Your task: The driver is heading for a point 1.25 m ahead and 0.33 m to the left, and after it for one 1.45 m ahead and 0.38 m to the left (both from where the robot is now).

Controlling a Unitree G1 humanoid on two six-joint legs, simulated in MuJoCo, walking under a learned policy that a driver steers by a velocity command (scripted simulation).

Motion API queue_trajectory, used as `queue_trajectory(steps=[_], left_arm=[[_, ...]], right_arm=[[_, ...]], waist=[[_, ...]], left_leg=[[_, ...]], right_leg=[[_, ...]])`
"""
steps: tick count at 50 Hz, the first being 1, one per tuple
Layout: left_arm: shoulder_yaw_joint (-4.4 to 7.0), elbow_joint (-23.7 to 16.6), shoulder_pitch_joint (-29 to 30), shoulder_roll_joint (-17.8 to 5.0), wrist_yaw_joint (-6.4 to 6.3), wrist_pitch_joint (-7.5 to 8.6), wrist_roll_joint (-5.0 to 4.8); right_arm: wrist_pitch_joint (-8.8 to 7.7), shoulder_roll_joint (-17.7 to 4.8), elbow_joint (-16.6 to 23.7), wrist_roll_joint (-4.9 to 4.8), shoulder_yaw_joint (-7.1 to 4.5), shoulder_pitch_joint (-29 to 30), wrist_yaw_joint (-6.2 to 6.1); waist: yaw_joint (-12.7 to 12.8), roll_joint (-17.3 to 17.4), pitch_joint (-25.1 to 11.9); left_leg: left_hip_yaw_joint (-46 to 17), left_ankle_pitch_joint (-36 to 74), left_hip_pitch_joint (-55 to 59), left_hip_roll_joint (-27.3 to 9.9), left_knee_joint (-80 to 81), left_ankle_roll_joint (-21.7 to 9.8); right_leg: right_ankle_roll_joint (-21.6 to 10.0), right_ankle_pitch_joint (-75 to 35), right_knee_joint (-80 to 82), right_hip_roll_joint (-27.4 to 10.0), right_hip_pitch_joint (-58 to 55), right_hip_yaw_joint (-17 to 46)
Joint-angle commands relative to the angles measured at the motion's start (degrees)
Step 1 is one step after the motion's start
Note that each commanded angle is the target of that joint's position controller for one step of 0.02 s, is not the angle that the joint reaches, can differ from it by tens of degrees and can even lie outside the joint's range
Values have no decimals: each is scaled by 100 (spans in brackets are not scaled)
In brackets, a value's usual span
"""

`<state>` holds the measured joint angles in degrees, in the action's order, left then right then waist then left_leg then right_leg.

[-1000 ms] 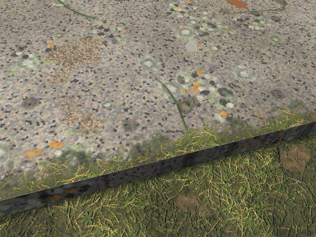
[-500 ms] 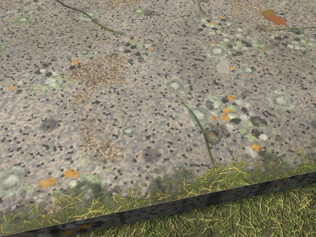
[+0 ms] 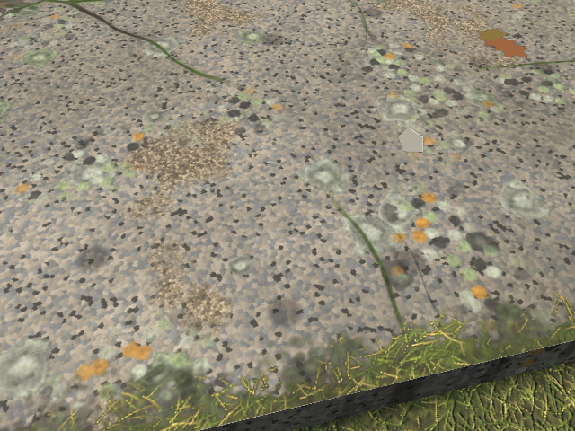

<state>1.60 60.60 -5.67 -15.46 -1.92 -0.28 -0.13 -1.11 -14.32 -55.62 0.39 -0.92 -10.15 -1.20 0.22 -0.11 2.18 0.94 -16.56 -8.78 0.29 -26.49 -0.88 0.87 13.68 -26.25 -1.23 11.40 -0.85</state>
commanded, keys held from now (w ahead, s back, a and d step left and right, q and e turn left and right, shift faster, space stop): no key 0.14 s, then w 0.86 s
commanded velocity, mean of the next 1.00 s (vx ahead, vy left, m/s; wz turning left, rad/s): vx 0.32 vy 0.00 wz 0.00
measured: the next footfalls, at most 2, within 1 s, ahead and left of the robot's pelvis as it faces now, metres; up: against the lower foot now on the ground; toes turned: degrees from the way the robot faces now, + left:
left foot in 0.88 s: +0.37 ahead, +0.09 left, +0.00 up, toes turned +3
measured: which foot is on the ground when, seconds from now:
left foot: down 0.00-0.40, up 0.42-0.86, down 0.88-1.00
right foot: down 0.00-0.88, up 0.90-1.00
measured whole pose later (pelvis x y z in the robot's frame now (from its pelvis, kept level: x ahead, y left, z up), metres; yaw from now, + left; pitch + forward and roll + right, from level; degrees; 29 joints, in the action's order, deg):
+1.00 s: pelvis +0.31 +0.00 +0.00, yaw +0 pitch +0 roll +1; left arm 1.6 59.2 -16.0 -13.8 0.1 5.0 -2.7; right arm -3.9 -12.6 -56.6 0.6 -2.4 -12.3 2.1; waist -0.5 -1.9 0.9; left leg 5.2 -12.5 -15.0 2.0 -27.3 -4.4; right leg -2.7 23.4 -86.5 -1.2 28.1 1.9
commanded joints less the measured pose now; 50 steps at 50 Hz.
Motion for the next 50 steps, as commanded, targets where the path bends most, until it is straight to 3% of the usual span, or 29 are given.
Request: queue_trajectory(steps=[1, 7, 8, 10, 13, 14, 16, 18, 19, 20, 21, 22, 23, 24, 26, 27, 29, 33, 36, 37, 40, 42, 43, 44, 45, 46, 47, 48, 50], left_arm=[[108, -94, 28, -652, -30, 18, 2], [113, 42, 111, -667, -38, 6, 10], [98, 118, 11, -594, -35, 0, 14], [113, 167, 10, -578, -25, -3, -35], [94, -25, 332, -450, 40, 179, -44], [87, -86, 404, -413, 83, 267, -69], [109, -116, 346, -441, 173, 402, -136], [118, 37, -103, -374, 226, 485, -157], [172, 281, -574, -419, 225, 487, -137], [250, 487, -1120, -569, 222, 473, -108], [384, 599, -1814, -1063, 207, 490, -115], [412, 641, -2256, -1357, 277, 574, -77], [281, 524, -1799, -981, 273, 683, -31], [210, 373, -1453, -719, 279, 749, -53], [130, 220, -1130, -551, 325, 761, -58], [82, 225, -1198, -418, 321, 714, -35], [68, 265, -1451, -469, 255, 638, -6], [77, 161, -1519, -678, 115, 553, 24], [97, 211, -1946, -688, 107, 492, -1], [90, 249, -2061, -646, 92, 442, -3], [98, 100, -1807, -683, 34, 352, -23], [87, 56, -1735, -667, 37, 286, 18], [103, -43, -1445, -780, 81, 320, -64], [31, -273, -1226, -530, 140, 428, 83], [-130, -161, -1927, 226, 191, 636, 32], [-18, -71, -1953, -111, 242, 750, -202], [58, -300, -1371, -316, 268, 759, -360], [67, -438, -1007, -234, 244, 703, -376], [52, -486, -1083, 34, 179, 471, -313]], right_arm=[[-28, -703, 137, 2, -138, -120, -18], [-10, -717, 27, 11, -128, -103, -36], [-2, -665, -53, 13, -115, -207, -41], [31, -797, -99, -47, -168, -241, -64], [-43, -1150, -135, -126, -298, -546, -83], [-105, -1254, -167, -153, -349, -636, -86], [-219, -1149, -115, -150, -355, -532, -80], [-249, -1115, 35, -234, -364, -121, -48], [-244, -1054, 112, -228, -347, 42, -25], [-264, -864, 188, -180, -286, 156, -5], [-311, -473, 384, -105, -168, 321, 6], [-393, -521, 565, -145, -184, 418, -20], [-455, -701, 508, -281, -239, 294, 11], [-504, -723, 427, -324, -246, 152, 68], [-545, -765, 394, -222, -312, 215, 92], [-527, -713, 394, -181, -329, 236, 121], [-472, -497, 434, -141, -301, 310, 171], [-426, -196, 833, -149, -158, 1291, 176], [-367, -172, 842, -200, -101, 1418, 211], [-335, -171, 857, -162, -90, 1480, 230], [-378, -345, 924, -134, -165, 1366, 315], [-415, -729, 584, -126, -404, 89, 320], [-407, -796, 298, -163, -500, -837, 305], [-353, -1270, 8, -110, -587, -1721, 218], [-285, -1394, 71, 69, -506, -1566, 197], [-274, -1083, -62, -4, -493, -1542, 218], [-279, -497, -54, -22, -329, -1108, 270], [-282, -174, -58, -7, -215, -757, 341], [-288, 140, -128, 119, -46, -486, 404]], waist=[[7, 56, -409], [13, 72, -319], [18, 94, -441], [-12, 260, -181], [-184, 910, 493], [-211, 1044, 643], [-99, 932, 734], [213, 719, 603], [404, 571, 411], [589, 234, 175], [775, -1127, -26], [874, -1774, -217], [560, -893, 28], [369, -621, 171], [197, -335, 293], [182, -376, 224], [190, -429, 111], [354, -366, 375], [419, -582, 390], [390, -602, 464], [25, -575, 225], [-658, -674, -622], [-1155, -703, -956], [-1239, 466, -1428], [-619, 1491, -1984], [-724, 810, -1660], [-514, 403, -663], [-341, 155, -146], [-10, 341, 284]], left_leg=[[-308, 2089, -56, -350, 372, -106], [-277, 1727, -109, -319, 461, -91], [-231, 1156, -60, -268, 523, -98], [-369, -776, -263, -260, 676, -280], [-1830, -2897, -347, -1269, 1527, -921], [-2343, -2930, -379, -1672, 1721, -1158], [-2436, -2290, -206, -1876, 1686, -1231], [-1730, -1653, -513, -1530, 1361, -943], [-1255, -1170, -978, -1163, 1005, -776], [-744, -505, -1424, -779, 229, -565], [197, -361, -2351, -4, -1630, -97], [-69, -1706, -3269, 323, -3143, 20], [-630, -1515, -3730, -58, -4012, -101], [-673, -903, -3857, -294, -4198, -237], [-488, 5, -3824, -664, -3839, -290], [-370, 244, -3545, -719, -3660, -240], [-111, 543, -3322, -695, -3386, -64], [200, 1234, -2912, -494, -1734, 149], [344, 1319, -2552, -344, -1400, 66], [368, 1053, -2881, -339, -1599, -42], [436, 811, -2400, -148, -1183, -382], [571, 972, -539, 206, -822, -663], [368, 1679, 853, 87, 16, -822], [-1161, 2200, 2593, -1191, 74, -1051], [-3555, 3875, 3386, -2472, 308, -1886], [-3680, 1910, 2670, -2576, 952, -2212], [-2912, 577, 1877, -2242, 1216, -1936], [-2399, -187, 1088, -1937, 1483, -1655], [-1700, -434, -166, -1576, 1701, -1370]], right_leg=[[-192, -1619, 162, -179, -423, 201], [-175, -1419, 233, -178, -400, 197], [-172, -921, 247, -113, -451, 119], [-206, 682, -66, 158, -68, -156], [-271, 1255, -1095, 262, 1158, -338], [-351, 1125, -1467, 90, 1360, -186], [-527, 1316, -1580, -156, 1615, 16], [-644, 910, -494, -95, 687, -189], [-607, 395, -83, 157, -300, -369], [-629, 195, 129, 5, -1113, 12], [-1102, 1004, 1067, -1072, -1835, 1877], [-1792, 1123, 1695, -2015, -2302, 3827], [-1803, 1091, 1587, -2096, -2166, 3633], [-1570, 831, 1557, -1846, -2021, 2967], [-1211, -247, 1675, -1539, -1768, 2013], [-1095, -937, 1707, -1320, -1625, 1546], [-1109, -2047, 1724, -1114, -1525, 997], [-1097, -2405, 1963, -864, -959, 432], [-1164, -2427, 1892, -1043, -1045, 343], [-1210, -2717, 1791, -1306, -1401, 498], [-1006, -4950, 1045, -1355, -1796, 198], [-868, -6522, -586, -1104, -1580, 27], [-710, -5952, -1738, -840, -777, 55], [-491, -1944, -3893, -217, 941, -44], [-324, 1850, -5807, 636, 2414, 731], [-326, 1668, -6308, 408, 2965, 1143], [-378, 1329, -6494, 7, 3434, 698], [-385, 1008, -6660, -242, 3617, 361], [-379, 841, -7376, -396, 3669, 224]])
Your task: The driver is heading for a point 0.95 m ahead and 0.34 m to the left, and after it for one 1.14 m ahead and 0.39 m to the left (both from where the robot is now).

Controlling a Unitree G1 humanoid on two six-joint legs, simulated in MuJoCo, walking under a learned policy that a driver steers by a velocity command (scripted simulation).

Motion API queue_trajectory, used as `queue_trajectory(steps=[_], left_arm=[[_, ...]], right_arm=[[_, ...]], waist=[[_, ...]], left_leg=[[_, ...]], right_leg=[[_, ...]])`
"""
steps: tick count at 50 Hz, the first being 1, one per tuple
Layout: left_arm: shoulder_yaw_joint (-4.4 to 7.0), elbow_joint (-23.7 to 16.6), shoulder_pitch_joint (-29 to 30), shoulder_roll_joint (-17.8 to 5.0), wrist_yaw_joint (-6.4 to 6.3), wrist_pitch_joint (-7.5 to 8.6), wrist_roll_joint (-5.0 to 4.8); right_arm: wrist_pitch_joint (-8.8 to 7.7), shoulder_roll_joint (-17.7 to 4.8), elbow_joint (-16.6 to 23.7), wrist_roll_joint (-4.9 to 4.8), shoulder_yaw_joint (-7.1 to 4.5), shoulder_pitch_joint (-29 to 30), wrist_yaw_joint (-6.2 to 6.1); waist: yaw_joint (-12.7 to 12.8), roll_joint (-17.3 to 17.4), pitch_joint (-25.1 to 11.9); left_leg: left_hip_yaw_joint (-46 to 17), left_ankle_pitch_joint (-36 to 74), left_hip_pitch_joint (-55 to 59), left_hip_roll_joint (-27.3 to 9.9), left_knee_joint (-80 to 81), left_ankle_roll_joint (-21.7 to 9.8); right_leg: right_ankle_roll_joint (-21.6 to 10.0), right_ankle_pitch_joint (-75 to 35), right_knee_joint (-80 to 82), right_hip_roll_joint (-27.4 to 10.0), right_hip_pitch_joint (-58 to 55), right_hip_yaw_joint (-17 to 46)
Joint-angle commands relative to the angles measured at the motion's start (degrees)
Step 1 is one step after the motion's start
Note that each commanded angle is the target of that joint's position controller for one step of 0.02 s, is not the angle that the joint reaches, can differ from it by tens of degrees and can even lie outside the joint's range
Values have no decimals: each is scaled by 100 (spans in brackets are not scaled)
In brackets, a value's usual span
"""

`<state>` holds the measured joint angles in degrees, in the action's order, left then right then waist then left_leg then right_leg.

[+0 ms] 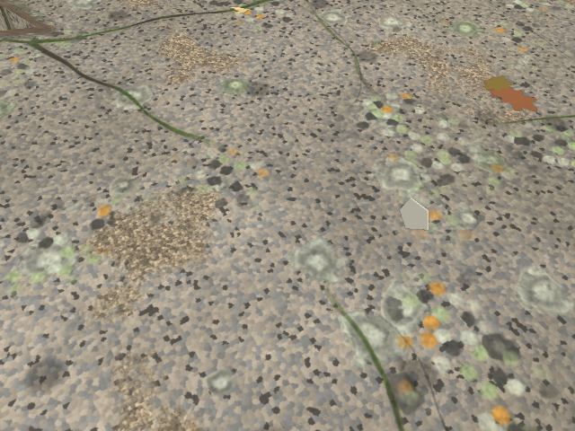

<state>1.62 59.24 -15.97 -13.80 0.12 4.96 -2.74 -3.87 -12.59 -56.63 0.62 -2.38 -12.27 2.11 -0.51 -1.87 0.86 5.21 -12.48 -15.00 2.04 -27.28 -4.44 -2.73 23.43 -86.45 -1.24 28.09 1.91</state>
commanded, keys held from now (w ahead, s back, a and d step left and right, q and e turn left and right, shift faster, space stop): w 0.28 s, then w+q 0.18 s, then q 0.54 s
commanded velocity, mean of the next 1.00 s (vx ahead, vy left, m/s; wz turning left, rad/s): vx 0.33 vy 0.00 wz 0.30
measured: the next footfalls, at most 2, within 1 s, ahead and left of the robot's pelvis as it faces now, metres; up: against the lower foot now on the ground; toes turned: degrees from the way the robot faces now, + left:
right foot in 0.34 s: +0.40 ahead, -0.13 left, +0.13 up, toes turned -6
left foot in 0.86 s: +0.55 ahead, +0.11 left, +0.13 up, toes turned +19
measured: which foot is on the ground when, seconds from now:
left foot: down 0.00-0.36, up 0.38-0.84, down 0.86-1.00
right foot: up 0.00-0.32, down 0.34-0.88, up 0.90-1.00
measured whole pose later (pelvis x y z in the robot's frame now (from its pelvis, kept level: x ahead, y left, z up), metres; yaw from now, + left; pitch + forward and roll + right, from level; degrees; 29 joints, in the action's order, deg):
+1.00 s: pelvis +0.45 +0.01 +0.12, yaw +20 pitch +3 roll -1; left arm 3.9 45.8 -3.6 -16.7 -2.3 1.7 0.1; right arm -0.6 -15.8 -40.1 -0.2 -5.0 -10.5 0.8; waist -1.1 -0.8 3.6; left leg 0.8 -6.8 -25.0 3.8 -29.0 -5.7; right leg 1.9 27.8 -70.2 -1.4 27.7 0.8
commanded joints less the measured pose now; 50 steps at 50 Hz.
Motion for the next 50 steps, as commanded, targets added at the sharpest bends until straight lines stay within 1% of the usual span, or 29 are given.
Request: queue_trajectory(steps=[1, 5, 9, 11, 12, 13, 16, 17, 18, 19, 20, 21, 22, 23, 24, 25, 27, 29, 32, 36, 40, 42, 43, 44, 45, 46, 47, 48, 50], left_arm=[[-2, -423, -118, 75, -26, -136, -32], [-252, -992, 489, 557, -52, -229, 92], [-545, -2025, 1642, 641, -15, -27, 198], [-623, -2361, 2001, 417, 67, 75, 321], [-706, -2644, 2527, 541, 88, 93, 350], [-658, -2642, 2527, 488, 103, 107, 267], [-292, -2462, 1206, -143, 164, 87, 95], [-164, -2340, 480, -433, 217, 53, 86], [17, -1988, -649, -960, 290, 24, 259], [261, -1461, -1318, -1598, 325, -31, 496], [118, -1381, -1288, -1104, 189, -61, 570], [-3, -1261, -614, -659, 189, -39, 387], [-164, -1055, -226, -65, 244, -4, 221], [-223, -784, 36, 336, 294, 51, 316], [-268, -686, 313, 630, 314, 121, 432], [-217, -569, 381, 621, 334, 155, 432], [-117, -506, 499, 384, 233, 194, 385], [-84, -534, 634, 121, 67, 219, 484], [14, -641, 642, -407, -204, 163, 517], [264, -803, 335, -1050, -418, -33, 242], [447, -1037, 537, -1190, -405, -257, 126], [460, -1135, 652, -1109, -382, -342, 52], [417, -1054, 273, -945, -342, -358, 82], [280, -1321, 416, -538, -301, -327, 385], [230, -1575, 87, -473, -260, -287, 418], [313, -1511, 371, -787, -171, -258, 283], [309, -1627, 734, -786, -146, -239, 192], [310, -1563, 863, -718, -211, -245, 264], [391, -1665, 964, -876, -284, -312, 317]], right_arm=[[7, -17, -143, 86, 134, -378, 70], [72, -170, -510, 135, 226, -1170, -83], [170, -210, -530, 58, 327, -1551, -329], [159, -309, -430, 24, 324, -1710, -474], [133, -474, -511, -132, 263, -1970, -545], [70, -503, -482, -219, 276, -1903, -535], [151, -1010, -629, -49, 216, -2266, -428], [231, -1128, -587, -18, 169, -1899, -398], [197, -1057, -355, 22, 176, -1526, -438], [5, 173, -218, -18, 334, -2201, -303], [-211, -112, -425, 87, 182, -2097, -51], [-224, -77, -13, -161, 52, -1455, 58], [-147, 19, 501, -181, 117, -617, 36], [-35, -5, 795, -230, 79, -197, -37], [88, 40, 844, -250, 81, -483, -95], [160, 120, 822, -313, 118, -746, -120], [295, 27, 829, -342, 104, -885, -236], [372, -242, 1029, -182, -9, -513, -278], [360, -234, 1301, -157, -41, -150, -234], [401, -207, 1687, -77, -66, 664, -24], [462, -597, 1907, -76, -255, 692, 83], [385, -770, 1769, -108, -396, -19, 85], [335, -1124, 1670, -58, -551, -446, -15], [322, -1740, 1714, -6, -707, -609, -154], [275, -1835, 1943, 161, -662, -409, -142], [230, -1395, 2051, 35, -545, -292, -79], [188, -1170, 2121, -45, -475, 7, -99], [187, -1063, 2140, -119, -443, 235, -140], [230, -900, 2182, -121, -374, 326, -218]], waist=[[166, 590, 495], [97, 763, 633], [72, 464, 659], [-31, 179, 236], [-146, 286, 77], [-44, 273, -95], [829, 1681, -1152], [1326, 1962, -1419], [1696, 1563, -2083], [1098, -1575, -3017], [1143, -1155, -3108], [748, -663, -1858], [527, -137, -733], [304, 241, -86], [-31, 211, 51], [-218, 122, 143], [-339, 16, 355], [-408, -265, 371], [-371, -485, 62], [113, -459, -272], [114, -429, -318], [-231, -251, -548], [-359, 256, -825], [-197, 1403, -1004], [141, 1948, -1937], [-104, 914, -2080], [-58, 653, -1517], [56, 175, -1118], [189, 433, -883]], left_leg=[[-1868, -801, 103, -1659, 1806, -928], [-1424, -235, -294, -1580, 1751, -985], [-1315, -32, 228, -1499, 1666, -729], [-963, 614, -77, -1267, 2075, -730], [-1038, 985, -475, -1500, 2864, -819], [-827, 2070, -438, -1468, 2980, -795], [-637, 8658, 2126, -1610, 1053, -545], [-600, 9290, 2536, -1676, 43, -391], [-757, 8065, 1594, -1462, -1617, -340], [-1046, 1959, -871, 95, -3990, -79], [-2287, -103, -1500, 533, -6408, -37], [-2168, -266, -2301, 346, -7461, -76], [-1531, -236, -2792, -34, -7791, -236], [-1370, -51, -2956, -333, -7691, -380], [-1497, 337, -2657, -470, -7466, -491], [-1542, 489, -2565, -474, -7013, -545], [-1348, 445, -2464, -438, -5883, -346], [-933, 780, -2230, -383, -4912, -83], [-456, 1311, -2081, -420, -3302, 221], [-271, 947, -1846, -664, -1669, 313], [-40, 173, -1683, -543, -1048, 73], [235, 478, -773, -149, -139, -196], [-81, 1594, 183, -14, 413, -367], [-1772, 4558, 1293, -1207, 52, -775], [-4270, 3772, 2494, -2308, 406, -2195], [-4004, 2956, 2239, -2192, 753, -1984], [-3335, 2315, 1782, -1920, 783, -1641], [-2878, 1922, 1202, -1616, 812, -1284], [-2554, 1802, 446, -1314, 916, -1086]], right_leg=[[-38, -154, -1644, -449, 2206, -79], [218, -291, -2886, -469, 3894, -343], [303, -563, -2272, -688, 5321, -210], [371, -1279, -461, -729, 4111, -851], [251, -1245, 673, -772, 2735, -983], [121, -1194, 1428, -554, 1555, -1254], [-353, -138, 2454, 459, 316, -1512], [-601, -447, 3229, 360, -205, -928], [-909, -785, 3588, -385, -1747, 661], [-1893, -274, 5874, -1982, -3838, 4212], [-1850, -235, 7083, -2369, -3688, 5780], [-1435, 9, 7004, -2527, -2596, 4703], [-1050, -10, 6767, -2270, -1593, 3410], [-724, -292, 6639, -1966, -785, 2035], [-351, -910, 6567, -1620, -367, 1062], [-105, -1386, 6610, -1318, -403, 251], [-131, -2176, 7120, -1103, -412, -666], [-164, -3551, 7385, -943, -448, -1243], [-343, -4425, 7383, -848, -998, -1683], [-627, -4360, 7109, -1563, -2259, -1497], [-549, -4911, 6400, -1841, -2942, -1417], [-301, -5341, 5222, -1532, -2913, -1608], [10, -4508, 4176, -1127, -2505, -1613], [370, -951, 2512, -576, -915, -1568], [662, 1774, 819, 498, 710, -616], [555, 1378, 575, 218, 918, 252], [442, 860, 704, 73, 1138, 251], [444, 457, 1111, -118, 1107, 284], [452, 162, 1651, -176, 670, 319]])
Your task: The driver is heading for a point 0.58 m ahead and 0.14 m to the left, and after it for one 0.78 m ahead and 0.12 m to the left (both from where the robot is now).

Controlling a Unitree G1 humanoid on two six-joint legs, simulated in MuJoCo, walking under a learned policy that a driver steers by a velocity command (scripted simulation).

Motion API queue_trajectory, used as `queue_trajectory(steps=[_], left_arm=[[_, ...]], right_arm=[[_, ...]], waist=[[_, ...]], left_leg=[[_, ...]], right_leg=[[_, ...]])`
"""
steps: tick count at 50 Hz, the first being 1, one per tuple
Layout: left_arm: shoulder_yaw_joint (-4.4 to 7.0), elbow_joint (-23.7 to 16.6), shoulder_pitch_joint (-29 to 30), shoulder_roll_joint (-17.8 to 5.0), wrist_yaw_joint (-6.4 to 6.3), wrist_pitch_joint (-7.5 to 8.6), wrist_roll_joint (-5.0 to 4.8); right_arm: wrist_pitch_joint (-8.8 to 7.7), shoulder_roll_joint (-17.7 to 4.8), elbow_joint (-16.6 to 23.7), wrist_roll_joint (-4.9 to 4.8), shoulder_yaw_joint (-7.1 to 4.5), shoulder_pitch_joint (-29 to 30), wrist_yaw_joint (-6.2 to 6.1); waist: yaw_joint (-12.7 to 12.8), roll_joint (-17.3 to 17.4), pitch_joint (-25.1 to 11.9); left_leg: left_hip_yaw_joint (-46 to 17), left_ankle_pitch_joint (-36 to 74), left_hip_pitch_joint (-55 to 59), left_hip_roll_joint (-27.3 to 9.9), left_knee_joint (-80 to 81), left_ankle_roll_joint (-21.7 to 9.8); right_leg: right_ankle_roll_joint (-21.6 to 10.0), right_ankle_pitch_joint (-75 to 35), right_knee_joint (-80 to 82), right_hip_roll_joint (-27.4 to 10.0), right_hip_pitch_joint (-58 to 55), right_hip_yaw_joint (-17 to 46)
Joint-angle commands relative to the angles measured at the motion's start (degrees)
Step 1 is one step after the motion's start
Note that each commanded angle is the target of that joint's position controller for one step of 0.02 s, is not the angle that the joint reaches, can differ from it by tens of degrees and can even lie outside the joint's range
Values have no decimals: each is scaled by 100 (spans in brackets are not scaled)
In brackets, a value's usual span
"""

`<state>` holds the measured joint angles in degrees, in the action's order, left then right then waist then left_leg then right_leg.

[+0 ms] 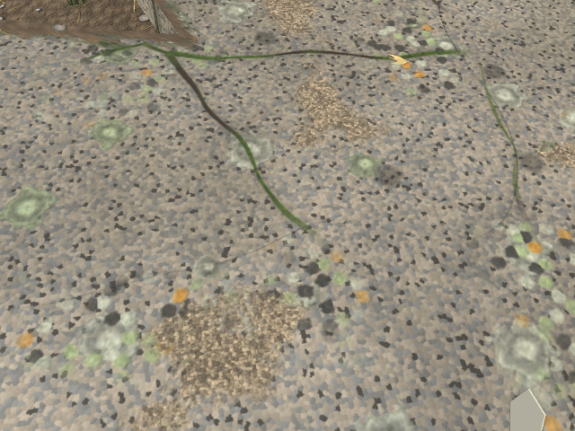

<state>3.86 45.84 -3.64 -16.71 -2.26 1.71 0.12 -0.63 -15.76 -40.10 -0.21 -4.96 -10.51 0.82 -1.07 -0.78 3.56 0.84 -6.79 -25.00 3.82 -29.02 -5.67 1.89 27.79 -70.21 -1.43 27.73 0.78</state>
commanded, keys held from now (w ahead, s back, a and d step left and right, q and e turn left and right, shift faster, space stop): q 0.30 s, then w+q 0.50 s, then w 0.14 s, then w+e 0.06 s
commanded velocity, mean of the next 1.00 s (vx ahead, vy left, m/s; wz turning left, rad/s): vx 0.25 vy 0.00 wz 0.55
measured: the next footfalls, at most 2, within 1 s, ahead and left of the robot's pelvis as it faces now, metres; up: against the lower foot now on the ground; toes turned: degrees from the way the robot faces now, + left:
right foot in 0.40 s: +0.13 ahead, -0.15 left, +0.00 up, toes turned +20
left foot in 0.90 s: +0.23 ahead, +0.23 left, +0.00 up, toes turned +35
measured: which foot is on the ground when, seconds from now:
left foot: down 0.00-0.40, up 0.42-0.88, down 0.90-1.00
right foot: up 0.00-0.38, down 0.40-0.92, up 0.94-1.00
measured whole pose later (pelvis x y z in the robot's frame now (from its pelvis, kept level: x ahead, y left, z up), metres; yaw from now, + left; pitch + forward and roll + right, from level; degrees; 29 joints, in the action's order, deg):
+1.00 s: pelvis +0.20 +0.10 -0.01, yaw +33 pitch +2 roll +0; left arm 3.6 46.5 -20.6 -17.3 -0.3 5.0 -1.9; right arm -2.6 -15.3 -34.7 -0.8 -3.4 -7.9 2.3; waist 2.9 -0.7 2.1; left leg 2.6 -13.1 -24.3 1.4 -34.8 -3.5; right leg 0.1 25.0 -66.6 -6.1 18.1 -0.5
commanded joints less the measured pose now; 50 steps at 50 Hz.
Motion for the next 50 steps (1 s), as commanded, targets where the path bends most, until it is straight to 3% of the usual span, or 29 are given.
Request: queue_trajectory(steps=[1, 4, 7, 11, 15, 17, 19, 20, 21, 22, 23, 24, 25, 26, 28, 31, 34, 37, 40, 42, 43, 44, 45, 46, 47, 48, 49, 50], left_arm=[[169, -361, -324, -539, -54, -9, 18], [128, -424, -310, -364, -124, -51, 14], [124, -522, -149, -324, -172, -102, -1], [124, -631, -17, -281, -146, -72, -29], [130, -668, -111, -294, -70, 40, -73], [154, -650, -346, -361, 12, 101, -115], [208, -515, -834, -367, 79, 142, -137], [295, -458, -1254, -644, 68, 152, -58], [336, -494, -1472, -995, 34, 130, 57], [425, -547, -1323, -1220, 96, 213, 226], [367, -703, -947, -924, 50, 268, 154], [298, -733, -804, -695, -8, 270, 41], [248, -779, -834, -603, -33, 259, -12], [219, -739, -972, -582, -48, 276, -31], [191, -670, -1271, -558, -26, 341, 43], [185, -584, -1651, -560, 13, 380, 91], [223, -547, -1707, -717, 42, 368, 87], [280, -450, -1770, -902, 67, 340, 5], [341, -321, -1806, -1066, 114, 307, -99], [360, -214, -1848, -1133, 161, 268, -186], [373, -166, -1812, -1212, 169, 246, -216], [350, -132, -1726, -1186, 164, 222, -243], [265, -128, -1862, -998, 140, 239, -212], [58, -437, -1866, -457, 156, 299, 33], [-61, -607, -1956, -256, 170, 479, -16], [94, -636, -1475, -778, 207, 563, -269], [75, -709, -1177, -766, 229, 586, -341], [66, -641, -1100, -704, 199, 565, -225]], right_arm=[[-91, -611, 563, 18, -116, 97, -119], [-84, -819, 664, 24, -181, -50, -210], [7, -817, 782, 13, -187, -50, -283], [95, -789, 945, 30, -194, 39, -316], [175, -778, 1061, 22, -207, 75, -293], [209, -758, 1121, -42, -199, 119, -270], [251, -719, 1151, -127, -176, 256, -271], [246, -508, 1185, -125, -116, 175, -270], [206, -141, 1206, -154, -25, 65, -260], [62, -561, 1495, -110, -135, 483, -205], [1, -846, 1409, -58, -200, 506, -169], [0, -870, 1223, -23, -224, 284, -129], [16, -766, 1070, -4, -212, 54, -99], [6, -638, 1062, -16, -177, 81, -57], [-36, -455, 1068, -65, -115, 234, -28], [-56, -403, 1101, -124, -81, 495, -33], [-77, -339, 1153, -134, -38, 762, 30], [-100, -194, 1242, -148, 47, 1143, 136], [-101, -173, 1292, -189, 79, 1274, 243], [-101, -229, 1293, -158, 53, 1160, 274], [-106, -364, 1236, -128, -22, 845, 271], [-105, -574, 999, -127, -164, 28, 248], [-79, -927, 723, -134, -347, -911, 168], [-72, -1468, 627, -112, -455, -1674, 50], [-162, -1692, 662, -118, -405, -1629, 53], [-249, -1158, 661, -24, -242, -1424, 99], [-290, -938, 582, -12, -164, -1207, 109], [-321, -758, 557, -36, -98, -832, 119]], waist=[[273, 457, -1198], [229, 528, -1282], [148, 690, -1233], [45, 859, -1094], [-26, 1005, -1136], [32, 1037, -1242], [357, 958, -1021], [457, 415, -1103], [357, -741, -1035], [323, -1556, -354], [224, -1185, -88], [147, -969, -107], [116, -808, -265], [189, -716, -156], [318, -631, -67], [524, -631, 64], [629, -684, 148], [763, -666, 301], [742, -563, 418], [584, -587, 328], [327, -648, 85], [-190, -525, -416], [-612, -324, -1058], [-742, 849, -1783], [-445, 1735, -2655], [-643, 935, -2209], [-527, 891, -1520], [-287, 410, -1086]], left_leg=[[-2101, 1369, 1376, -1413, 1109, -964], [-2057, 1521, 1416, -1324, 1070, -947], [-2210, 615, 1346, -1212, 1089, -832], [-2531, -374, 1161, -1119, 1105, -724], [-2891, -31, 1280, -1133, 916, -694], [-3038, -1042, 1178, -1011, 969, -639], [-2941, -2412, 414, -631, 871, -389], [-2521, -3152, -449, -289, -26, -92], [-1160, -3074, -1510, 513, -1752, 210], [-1011, -2515, -2556, 199, -2502, 309], [-1090, -1944, -2617, -116, -3040, 374], [-959, -1540, -2581, -185, -3375, 473], [-799, -1322, -2441, -243, -3746, 554], [-688, -1065, -2498, -321, -4078, 612], [-532, -659, -2525, -450, -4352, 665], [-573, -220, -2733, -603, -3980, 804], [-432, 33, -2533, -734, -2980, 884], [-95, 71, -2047, -819, -1991, 826], [177, -266, -1512, -810, -1266, 559], [328, -621, -908, -619, -855, 278], [459, -728, -307, -397, -655, 110], [574, -355, 854, -148, -184, -102], [468, -101, 2462, -22, -128, -258], [-1704, -495, 4467, -1458, -91, -757], [-4655, -1356, 4966, -2596, 1033, -1599], [-4067, -1274, 4586, -2553, 1218, -1336], [-3084, -817, 3827, -2368, 1142, -1118], [-2403, -471, 2951, -2107, 1212, -921]], right_leg=[[13, -380, 135, -67, 602, 409], [151, -537, 684, 54, 647, 403], [250, -745, 1196, 99, 680, 459], [248, -861, 1859, 167, 475, 517], [150, -686, 2614, 273, 44, 508], [23, -741, 3277, 329, -462, 407], [-216, -1293, 4593, 331, -1572, 199], [-547, -844, 4929, -548, -2495, 905], [-1034, 183, 5391, -1754, -2909, 2269], [-1615, 1245, 5984, -2261, -2269, 3747], [-1525, 1387, 5965, -2078, -2112, 3318], [-1248, 1093, 5913, -1754, -2180, 2715], [-1050, 809, 5872, -1510, -2261, 2245], [-1030, 470, 5956, -1429, -2205, 1905], [-1005, -13, 6054, -1275, -2160, 1299], [-1092, -527, 6155, -1301, -2439, 844], [-1099, -1141, 6207, -1363, -2619, 382], [-1076, -1508, 6249, -1451, -2586, -53], [-1022, -1813, 6172, -1582, -2656, -385], [-1026, -2960, 5899, -1682, -2740, -489], [-980, -4296, 5432, -1691, -2780, -622], [-842, -5472, 4405, -1518, -2661, -973], [-651, -5501, 3129, -1260, -1933, -1225], [-320, -2337, 1028, -803, 116, -1214], [-153, 552, -492, 80, 1361, -213], [-209, 173, -918, -230, 1915, 353], [-324, -257, -829, -461, 2027, 232], [-343, -741, -468, -709, 1777, 221]])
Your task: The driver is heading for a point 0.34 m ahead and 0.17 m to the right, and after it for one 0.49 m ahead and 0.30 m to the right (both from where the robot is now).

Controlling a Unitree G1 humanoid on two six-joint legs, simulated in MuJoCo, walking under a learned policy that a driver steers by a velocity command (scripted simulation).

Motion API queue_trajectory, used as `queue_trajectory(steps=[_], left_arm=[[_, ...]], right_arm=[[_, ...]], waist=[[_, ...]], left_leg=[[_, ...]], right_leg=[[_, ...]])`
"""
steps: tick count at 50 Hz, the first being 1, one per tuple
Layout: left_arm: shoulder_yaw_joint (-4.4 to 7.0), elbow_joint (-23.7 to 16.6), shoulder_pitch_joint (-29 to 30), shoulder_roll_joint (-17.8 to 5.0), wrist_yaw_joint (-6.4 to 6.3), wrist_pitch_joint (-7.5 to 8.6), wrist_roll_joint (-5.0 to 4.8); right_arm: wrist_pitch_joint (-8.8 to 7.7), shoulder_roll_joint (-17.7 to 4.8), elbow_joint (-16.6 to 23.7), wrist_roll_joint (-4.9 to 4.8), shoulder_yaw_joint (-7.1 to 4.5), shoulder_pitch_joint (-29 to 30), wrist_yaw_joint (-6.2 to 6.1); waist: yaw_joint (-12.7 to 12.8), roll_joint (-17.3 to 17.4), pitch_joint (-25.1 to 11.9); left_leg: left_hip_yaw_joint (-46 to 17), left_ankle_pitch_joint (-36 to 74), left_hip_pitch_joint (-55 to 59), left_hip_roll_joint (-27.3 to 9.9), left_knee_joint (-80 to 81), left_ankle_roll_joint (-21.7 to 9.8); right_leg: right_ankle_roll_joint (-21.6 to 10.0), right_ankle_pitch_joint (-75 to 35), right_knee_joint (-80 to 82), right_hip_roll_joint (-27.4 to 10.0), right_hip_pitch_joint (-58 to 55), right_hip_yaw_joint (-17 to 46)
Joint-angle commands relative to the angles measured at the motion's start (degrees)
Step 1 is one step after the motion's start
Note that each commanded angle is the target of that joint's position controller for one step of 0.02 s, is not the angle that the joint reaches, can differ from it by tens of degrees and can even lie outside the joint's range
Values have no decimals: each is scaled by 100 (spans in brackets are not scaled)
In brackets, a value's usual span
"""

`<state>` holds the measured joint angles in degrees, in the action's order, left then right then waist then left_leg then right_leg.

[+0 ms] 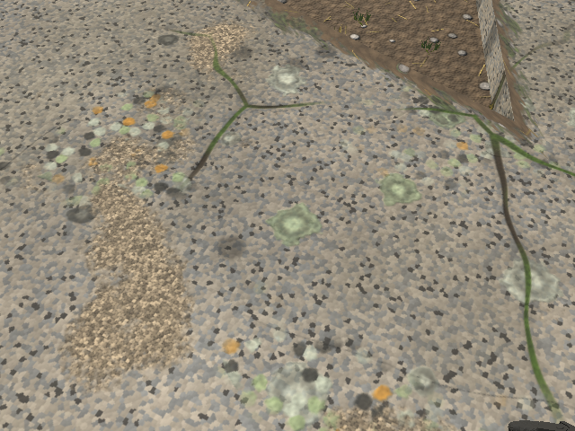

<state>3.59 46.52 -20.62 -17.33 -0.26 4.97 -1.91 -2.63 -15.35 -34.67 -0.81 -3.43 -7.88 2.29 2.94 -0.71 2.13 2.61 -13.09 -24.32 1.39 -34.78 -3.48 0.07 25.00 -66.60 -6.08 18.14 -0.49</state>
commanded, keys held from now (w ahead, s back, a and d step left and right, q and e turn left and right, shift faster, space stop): w+e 0.30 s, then e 0.70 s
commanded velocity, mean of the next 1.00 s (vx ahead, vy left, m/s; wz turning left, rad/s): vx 0.26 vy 0.00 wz -0.43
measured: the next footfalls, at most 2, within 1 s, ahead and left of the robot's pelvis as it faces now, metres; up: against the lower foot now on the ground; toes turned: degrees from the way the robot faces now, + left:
right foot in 0.44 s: +0.42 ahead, -0.13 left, +0.00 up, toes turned -12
left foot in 0.92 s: +0.54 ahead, +0.06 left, +0.00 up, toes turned -34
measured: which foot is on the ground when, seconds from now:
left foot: down 0.00-0.42, up 0.44-0.90, down 0.92-1.00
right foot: up 0.00-0.42, down 0.44-0.92, up 0.94-1.00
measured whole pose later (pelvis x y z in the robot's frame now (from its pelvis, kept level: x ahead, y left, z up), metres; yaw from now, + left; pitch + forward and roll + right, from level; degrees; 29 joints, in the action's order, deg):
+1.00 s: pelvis +0.41 -0.02 +0.01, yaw -31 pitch +3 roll +0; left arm 4.4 34.2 -8.9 -18.8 -1.1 -2.3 -0.7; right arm -1.2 -15.3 -39.0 1.8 -3.1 -9.9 -1.6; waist 0.0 -2.1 0.3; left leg -3.1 -13.0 -20.7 0.3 -30.9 0.2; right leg 0.9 28.3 -55.1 8.4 29.2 8.8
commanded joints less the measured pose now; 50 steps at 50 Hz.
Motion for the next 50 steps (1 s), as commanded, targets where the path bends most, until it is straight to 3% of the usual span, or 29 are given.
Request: queue_trajectory(steps=[1, 4, 6, 9, 12, 15, 17, 19, 20, 21, 22, 23, 24, 25, 26, 27, 29, 31, 33, 36, 39, 42, 44, 45, 46, 47, 48, 49, 50], left_arm=[[126, -645, 507, -639, 7, 171, 72], [96, -404, 108, -397, 56, -99, 46], [91, -447, 343, -323, 29, -173, 38], [81, -575, 788, -257, 60, -120, 64], [11, -701, 1331, -110, 188, -65, 82], [-54, -944, 1860, -2, 318, -44, 78], [-49, -1121, 2018, -19, 428, -21, 140], [47, -1171, 1664, -223, 490, -31, 181], [138, -1080, 1098, -415, 481, -46, 167], [285, -945, 322, -727, 418, -46, 161], [402, -908, -253, -1083, 290, -76, 186], [429, -1043, 5, -1603, 193, -111, 263], [370, -1246, -197, -1359, 203, -118, 283], [327, -1336, 139, -1108, 198, -161, 256], [259, -1343, 522, -860, 166, -205, 127], [208, -1413, 790, -727, 135, -247, 81], [208, -1484, 1082, -726, 110, -297, 207], [237, -1451, 1158, -790, 78, -291, 229], [271, -1404, 1079, -896, 3, -341, 209], [284, -1447, 1172, -938, -112, -513, 131], [281, -1514, 1222, -922, -166, -644, 129], [288, -1548, 1164, -891, -146, -690, 153], [267, -1585, 1244, -814, -135, -709, 102], [241, -1605, 1262, -721, -141, -725, 65], [164, -1623, 1016, -444, -131, -729, 115], [145, -1773, 764, -362, -104, -683, 106], [299, -1699, 804, -920, -84, -606, 196], [398, -1567, 833, -1142, -77, -624, 119], [408, -1448, 800, -1039, -103, -701, 94]], right_arm=[[-164, -600, 15, 57, -189, -812, -13], [-336, -543, -152, 123, -180, -532, -26], [-406, -567, -308, 186, -198, -614, -67], [-425, -564, -475, 199, -181, -710, -151], [-423, -681, -605, 147, -197, -826, -232], [-332, -780, -804, 97, -233, -1123, -289], [-185, -858, -837, 83, -251, -1074, -357], [-49, -1060, -793, 60, -294, -975, -468], [5, -1141, -751, 51, -311, -896, -508], [25, -1154, -690, 17, -305, -771, -521], [-37, -972, -578, 43, -225, -801, -511], [-144, -103, -450, 385, 24, -1779, -364], [-272, -688, -508, 237, 13, -1681, -245], [-281, -979, -322, 11, -72, -898, -228], [-255, -889, -166, 27, -34, -581, -275], [-182, -867, -174, 103, -39, -465, -338], [7, -888, -160, 135, -84, -656, -389], [66, -673, -240, 173, -29, -841, -447], [91, -587, -235, 200, 2, -739, -504], [160, -591, -191, 161, 1, -453, -517], [171, -587, -72, 120, -13, -55, -478], [66, -640, -14, 92, -54, 89, -419], [-23, -662, -61, 76, -110, -122, -372], [-62, -739, -127, 83, -160, -322, -358], [-50, -1115, -87, 176, -258, -414, -386], [52, -1543, -112, 345, -365, -247, -408], [58, -1202, -46, 356, -324, -332, -401], [73, -914, 29, 318, -245, -217, -428], [108, -758, 59, 237, -209, -12, -446]], waist=[[-464, 527, -682], [-123, 570, -417], [-167, 425, -148], [-271, 379, 59], [-487, 313, 221], [-700, 234, 418], [-662, 254, 433], [-425, 581, -49], [-145, 730, -402], [272, 666, -823], [572, 153, -1320], [-304, -1528, -2047], [177, -797, -3456], [326, -261, -2858], [92, 196, -1907], [-98, 417, -1304], [-460, 81, -888], [-564, -111, -882], [-515, -167, -1114], [-431, -366, -1302], [-283, -640, -1088], [-186, -881, -979], [-341, -945, -993], [-446, -889, -957], [-310, -122, -1126], [56, 1747, -846], [-202, 1627, -939], [-232, 1065, -887], [-160, 753, -755]], left_leg=[[-2069, 485, 2278, -1624, 1944, -1034], [-1239, 1086, 1487, -1438, 2461, -960], [-736, 1512, 1363, -1382, 2601, -883], [-149, 1833, 1464, -1228, 2677, -687], [187, 1914, 1722, -1268, 2840, -516], [384, 2307, 2445, -1473, 2689, -447], [565, 3594, 2780, -1522, 2168, -360], [659, 5742, 3045, -1507, 1262, -201], [691, 6327, 3033, -1450, 531, -116], [733, 6073, 2681, -1273, -569, 26], [767, 4172, 1598, -885, -2234, 325], [369, -2574, -869, 167, -4562, 734], [-1003, -2728, -1263, 359, -5490, 723], [-1136, -2123, -1451, 23, -5283, 615], [-963, -1650, -1669, -183, -4763, 593], [-874, -1447, -1570, -321, -4431, 640], [-858, -1234, -897, -414, -3878, 684], [-707, -1091, -655, -368, -3218, 808], [-697, -772, -657, -273, -2674, 938], [-782, -192, -578, -190, -2041, 1005], [-867, -37, -491, -91, -1344, 950], [-906, -315, -256, 26, -587, 830], [-856, -33, 248, 59, 461, 675], [-880, 609, 794, -126, 1202, 541], [-1699, 1124, 1548, -1212, 1376, 131], [-3045, 2628, 1890, -2295, 1501, -851], [-3462, 2869, 1821, -2679, 1519, -1360], [-2825, 2732, 1697, -2356, 1385, -1179], [-2224, 2530, 1611, -1932, 1285, -882]], right_leg=[[-156, -827, -501, -398, 2446, 412], [-55, -1444, -326, -417, 2021, 458], [48, -1862, -17, -283, 2308, 654], [74, -2830, 1114, -18, 2447, 753], [-17, -3500, 2200, 108, 2287, 364], [-179, -3355, 2856, 162, 2552, 161], [-284, -2895, 3186, 328, 2485, -161], [-439, -2304, 3164, 731, 1824, -539], [-544, -2098, 3172, 938, 1182, -616], [-725, -2460, 3581, 1100, 83, -520], [-1025, -4047, 3858, 609, -1460, 270], [-2109, -7033, 2991, -1044, -3769, 2539], [-2734, -6066, 3644, -1565, -4266, 4081], [-2384, -5459, 3974, -1244, -3675, 3348], [-2086, -4837, 4165, -955, -2707, 2797], [-1949, -4531, 4407, -774, -1759, 2516], [-1841, -4283, 4752, -458, -486, 2168], [-1771, -4915, 4723, -258, 0, 1782], [-1691, -5180, 4556, -166, -44, 1680], [-1411, -3800, 4474, 14, -52, 1801], [-1236, -2077, 4540, 118, 23, 2175], [-1196, -2146, 4291, 51, -227, 2601], [-1062, -2590, 3952, 122, -408, 2809], [-866, -2349, 3709, 311, -226, 2755], [-553, -868, 2850, 698, 331, 2277], [-167, 1067, 1815, 1637, 1614, 1079], [132, 1278, 405, 1253, 1960, 923], [238, 864, -155, 1087, 1923, 922], [358, 525, -387, 996, 1922, 825]])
